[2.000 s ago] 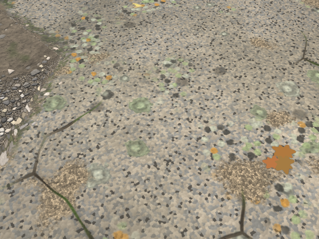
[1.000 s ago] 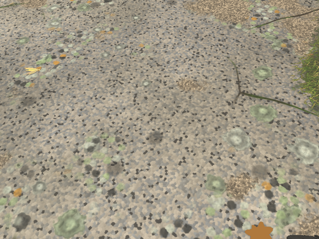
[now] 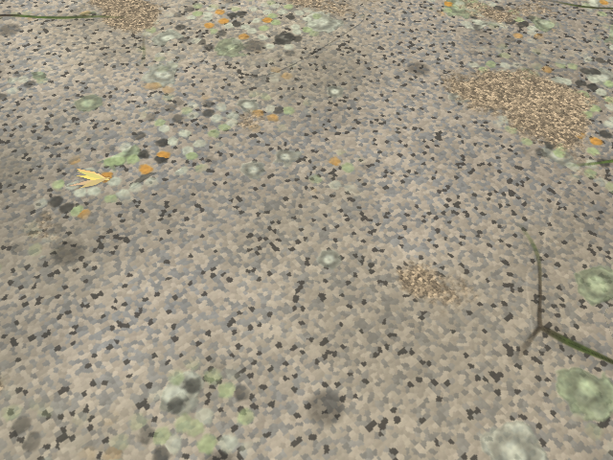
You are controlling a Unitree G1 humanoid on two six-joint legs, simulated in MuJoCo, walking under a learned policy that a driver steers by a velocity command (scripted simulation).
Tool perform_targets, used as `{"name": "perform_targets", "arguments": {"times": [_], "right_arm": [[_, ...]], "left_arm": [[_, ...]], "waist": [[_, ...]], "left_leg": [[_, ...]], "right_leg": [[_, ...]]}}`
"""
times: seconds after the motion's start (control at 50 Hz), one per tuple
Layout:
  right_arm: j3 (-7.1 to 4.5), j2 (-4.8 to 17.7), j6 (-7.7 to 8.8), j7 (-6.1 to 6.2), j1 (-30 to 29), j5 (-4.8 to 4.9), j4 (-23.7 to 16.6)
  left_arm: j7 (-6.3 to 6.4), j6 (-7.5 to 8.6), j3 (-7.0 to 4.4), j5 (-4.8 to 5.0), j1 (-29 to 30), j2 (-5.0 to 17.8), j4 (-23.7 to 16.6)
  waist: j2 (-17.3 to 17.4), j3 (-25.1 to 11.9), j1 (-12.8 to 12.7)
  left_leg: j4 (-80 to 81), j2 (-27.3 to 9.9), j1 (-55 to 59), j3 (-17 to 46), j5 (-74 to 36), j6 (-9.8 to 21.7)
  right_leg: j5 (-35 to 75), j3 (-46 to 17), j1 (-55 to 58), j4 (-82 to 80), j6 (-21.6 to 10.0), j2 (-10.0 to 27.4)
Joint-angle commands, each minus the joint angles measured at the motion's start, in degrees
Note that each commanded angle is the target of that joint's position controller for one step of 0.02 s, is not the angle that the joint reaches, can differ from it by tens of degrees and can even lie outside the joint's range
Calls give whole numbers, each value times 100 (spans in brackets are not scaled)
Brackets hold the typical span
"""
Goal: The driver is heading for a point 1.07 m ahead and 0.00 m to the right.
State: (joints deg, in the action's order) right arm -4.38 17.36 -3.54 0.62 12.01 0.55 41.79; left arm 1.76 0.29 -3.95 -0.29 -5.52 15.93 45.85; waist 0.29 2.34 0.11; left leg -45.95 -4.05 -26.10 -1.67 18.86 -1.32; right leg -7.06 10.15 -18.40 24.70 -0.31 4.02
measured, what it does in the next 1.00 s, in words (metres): steps on the spot: left foot, then right foot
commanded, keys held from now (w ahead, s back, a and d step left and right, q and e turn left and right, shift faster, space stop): q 0.16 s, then no key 0.18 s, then e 0.62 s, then no key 0.04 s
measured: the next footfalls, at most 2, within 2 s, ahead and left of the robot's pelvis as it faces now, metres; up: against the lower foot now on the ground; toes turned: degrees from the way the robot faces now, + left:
left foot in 0.04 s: +0.06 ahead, +0.12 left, +0.00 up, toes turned +5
right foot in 0.46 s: +0.09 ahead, -0.12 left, +0.00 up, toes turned +9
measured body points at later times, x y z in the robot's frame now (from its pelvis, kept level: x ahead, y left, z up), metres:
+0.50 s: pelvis +0.03 +0.02 +0.00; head +0.04 +0.02 +0.45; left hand +0.10 +0.31 -0.12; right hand +0.23 -0.20 -0.10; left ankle +0.02 +0.12 -0.73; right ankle +0.05 -0.12 -0.74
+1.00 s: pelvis +0.02 -0.03 -0.01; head +0.06 -0.05 +0.44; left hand +0.22 +0.23 -0.10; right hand +0.11 -0.34 -0.12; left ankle +0.02 +0.12 -0.73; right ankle +0.01 -0.14 -0.74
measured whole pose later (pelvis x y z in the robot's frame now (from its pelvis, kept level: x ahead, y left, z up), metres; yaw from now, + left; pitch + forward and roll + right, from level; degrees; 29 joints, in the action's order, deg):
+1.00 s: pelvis +0.02 -0.03 -0.01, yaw -7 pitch +2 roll +1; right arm -5.3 17.6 -0.7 2.2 10.8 0.4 40.9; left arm -1.4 -3.4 -4.5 1.3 -6.2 17.3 41.1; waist 1.1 2.9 1.2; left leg -35.4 -7.5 -16.4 -10.1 19.2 -2.3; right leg -15.8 2.4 -18.4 34.4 -0.7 1.1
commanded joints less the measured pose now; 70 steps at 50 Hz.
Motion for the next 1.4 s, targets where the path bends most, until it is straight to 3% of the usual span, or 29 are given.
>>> {"name": "perform_targets", "arguments": {"times": [0.02,0.04,0.06,0.08,0.1,0.14,0.2,0.34,0.44,0.48,0.5,0.52,0.62,0.68,0.74,0.76,0.8,0.86,0.94,0.98,1.0,1.02,1.04,1.06,1.1,1.16,1.22,1.3,1.4], "right_arm": [[-174,464,19,-89,609,-23,-234],[-237,587,21,-71,766,-67,-184],[-370,1092,36,13,841,-89,-255],[-431,1662,63,69,642,-133,-510],[-403,1499,207,23,750,-314,-530],[-328,1194,374,36,83,-164,-621],[-141,744,363,121,-205,-80,-740],[-117,766,307,138,-48,-122,-656],[90,338,346,-4,-221,-130,-354],[60,442,439,1,75,-251,-293],[28,468,475,14,211,-291,-319],[15,510,467,75,-61,-283,-346],[-115,408,282,210,-254,-151,-466],[-207,433,294,181,-59,-147,-467],[-291,735,330,201,61,-206,-509],[-241,665,392,224,90,-237,-583],[-238,693,460,242,-386,-154,-649],[-299,861,400,247,-470,-132,-570],[-353,990,326,209,-266,30,-441],[-293,770,333,146,56,80,-250],[-188,454,342,95,189,-139,-295],[-101,320,358,119,-174,-265,-625],[-180,629,355,160,-554,-99,-660],[-212,689,318,187,-595,10,-622],[-247,707,241,282,-354,-82,-334],[-168,408,215,205,181,-53,9],[-43,258,223,141,-198,-16,-28],[-93,594,203,134,-407,52,-204],[-73,442,193,77,-325,67,-241]], "left_arm": [[9,-11,-238,140,353,954,-305],[-1,-50,-210,163,151,789,-198],[-38,-92,-152,71,-98,493,-153],[-30,-72,-123,-95,147,418,-457],[11,-44,-190,-87,683,622,-577],[82,-81,-274,28,381,720,-390],[96,-84,-309,-25,67,735,-208],[-38,-36,-129,55,226,476,-212],[-172,8,-26,33,-195,380,8],[-142,26,-115,-61,-157,1024,-101],[-137,9,-186,44,-12,1273,-80],[-159,7,-181,98,78,1131,-117],[-101,46,-181,110,-13,1017,-201],[-53,-34,-171,145,57,900,-350],[-94,-104,-141,112,-35,682,-493],[-119,-138,-224,107,78,855,-539],[-135,-248,-242,183,-70,738,-500],[-217,-300,-120,161,70,462,-597],[-373,-327,-173,180,-67,597,-764],[-321,-357,-279,137,-547,767,-629],[-215,-334,-437,126,-741,1381,-689],[-197,-244,-427,-79,-678,1730,-887],[-253,-105,-353,-201,-849,1471,-864],[-253,-6,-288,-160,-592,1303,-824],[-175,33,-131,8,-6,825,-810],[-103,89,94,-103,152,263,-647],[-58,104,72,-151,110,410,-465],[-10,-16,-102,-66,-69,913,-342],[61,-126,-173,-29,-18,901,-369]], "waist": [[-699,-847,300],[-418,-747,314],[911,-490,175],[2035,-241,65],[1396,-548,430],[784,-494,19],[743,-761,-130],[841,-738,135],[591,-558,-79],[-69,-593,204],[-716,-593,444],[-942,-522,270],[-892,-495,104],[-342,-531,118],[1249,-600,93],[949,-581,166],[386,-412,-96],[650,-409,23],[881,-752,28],[498,-806,-108],[-881,-794,-37],[-1713,-919,-110],[-974,-1300,-488],[-853,-936,-299],[-607,-690,-15],[-655,-890,218],[-698,-630,0],[-679,-266,-207],[-533,-375,-165]], "left_leg": [[1072,189,1164,-273,-499,304],[1574,276,1513,-126,-788,498],[2513,-641,1868,1350,-1881,927],[2772,-1764,2045,3083,-2906,1887],[2968,-1736,1679,3170,-2293,2148],[2901,-1154,1608,2340,-1515,1478],[2754,-843,1546,1801,-2200,1285],[2603,-777,1800,1725,-2187,1419],[2411,-571,1280,1441,-1736,1126],[1926,-7,1165,1069,-894,601],[1782,430,1168,611,-591,373],[1634,506,1399,380,-618,215],[1304,462,1444,206,-691,322],[1694,121,1710,397,-798,519],[2690,-1813,2089,2137,-2172,1640],[2774,-2172,2042,2349,-2814,1967],[2739,-1809,1875,1521,-2708,1649],[2637,-1233,1614,405,-2680,1293],[2136,-1332,1852,21,-2625,1099],[1291,-1092,1203,-398,-1727,561],[-210,-515,-115,-887,96,-14],[-1568,194,-1314,-417,2293,-370],[-2244,123,-1221,334,2190,-334],[-2320,27,-1296,415,1723,-253],[-1952,-112,-1100,513,832,-244],[-1381,-92,-54,472,-24,-327],[-95,-117,417,435,-94,-331],[112,-31,118,302,572,-307],[-105,-35,-94,204,955,-242]], "right_leg": [[-26,-795,374,-479,-854,1408],[-504,-584,113,29,-516,1175],[-1427,38,-732,1486,66,527],[-3061,-131,-2227,2874,482,-356],[-3044,-1064,-2239,3770,354,-393],[-1950,-1363,-2251,3973,177,-208],[-1268,-1300,-1780,4130,288,-283],[-1201,-1238,-919,2113,445,-226],[-2,-1003,641,-93,258,-212],[1808,-1752,978,-24,-24,376],[1719,-1946,747,121,-372,487],[988,-2221,302,-99,-563,514],[509,-2671,-45,-48,-632,431],[122,-2390,-506,505,-424,62],[-2286,-1235,-1467,2756,103,-458],[-2904,-1383,-1724,3873,177,-273],[-2470,-1484,-1768,4037,248,-1],[-1822,-982,-1070,2987,342,-17],[-1122,-491,-155,1362,170,-325],[-98,-586,1033,146,-158,-554],[1837,-2259,1995,-237,-604,559],[3433,-4013,1979,-245,-1889,2006],[2798,-3880,1697,-425,-2210,1989],[2150,-3295,1468,-463,-1895,1612],[1507,-2603,1115,-481,-1317,1104],[1724,-1763,769,-588,-1161,733],[1038,-1576,765,-737,-1118,706],[688,-2029,1060,-755,-1412,1169],[1907,-2015,1561,-522,-1543,1500]]}}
